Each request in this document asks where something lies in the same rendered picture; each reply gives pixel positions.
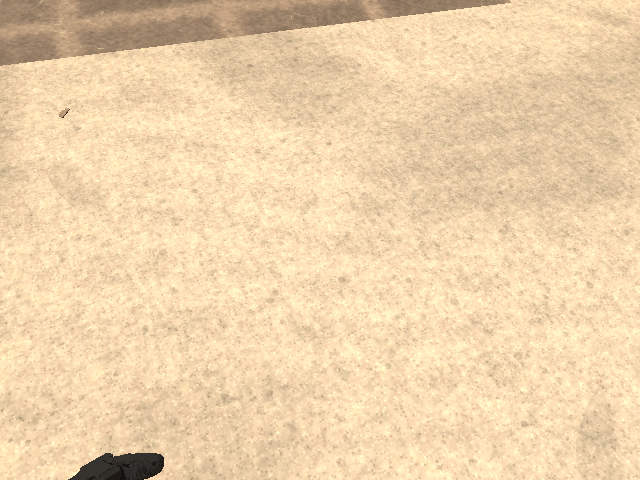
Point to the left robot hand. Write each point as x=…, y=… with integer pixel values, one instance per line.
x=138, y=466

